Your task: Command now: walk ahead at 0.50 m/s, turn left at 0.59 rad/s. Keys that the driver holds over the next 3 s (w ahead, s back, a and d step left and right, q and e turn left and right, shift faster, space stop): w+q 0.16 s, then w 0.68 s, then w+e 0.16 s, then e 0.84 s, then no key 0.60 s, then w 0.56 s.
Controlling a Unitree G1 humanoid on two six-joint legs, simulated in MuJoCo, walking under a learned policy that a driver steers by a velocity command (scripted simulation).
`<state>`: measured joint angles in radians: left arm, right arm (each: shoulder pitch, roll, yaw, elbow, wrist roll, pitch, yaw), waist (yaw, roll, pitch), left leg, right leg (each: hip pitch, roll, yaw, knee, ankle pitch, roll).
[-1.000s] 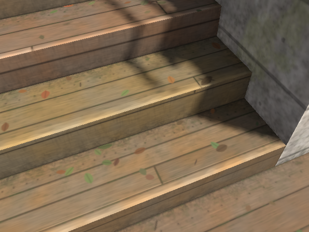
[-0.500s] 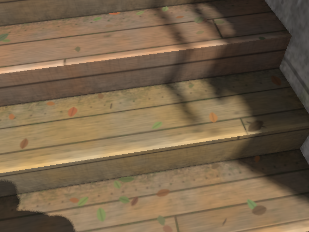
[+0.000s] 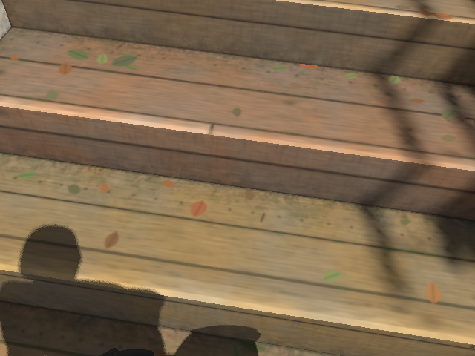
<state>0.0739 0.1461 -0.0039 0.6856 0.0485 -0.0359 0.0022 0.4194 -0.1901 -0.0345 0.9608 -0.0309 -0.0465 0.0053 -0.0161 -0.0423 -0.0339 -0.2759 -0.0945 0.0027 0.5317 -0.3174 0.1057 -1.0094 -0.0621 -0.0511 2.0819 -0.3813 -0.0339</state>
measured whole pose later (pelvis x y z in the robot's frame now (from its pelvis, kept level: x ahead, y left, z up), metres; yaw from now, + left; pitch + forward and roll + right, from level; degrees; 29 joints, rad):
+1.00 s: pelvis +0.55 +0.14 +0.28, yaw +8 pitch +3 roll +2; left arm 0.24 0.21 0.09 0.76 0.03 -0.11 -0.01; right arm 0.16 -0.18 -0.06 0.82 -0.04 -0.07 0.01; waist 0.03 -0.04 0.01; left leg -0.64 0.02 0.23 0.99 -0.40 0.11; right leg -0.69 0.00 0.08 1.82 -0.09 -0.09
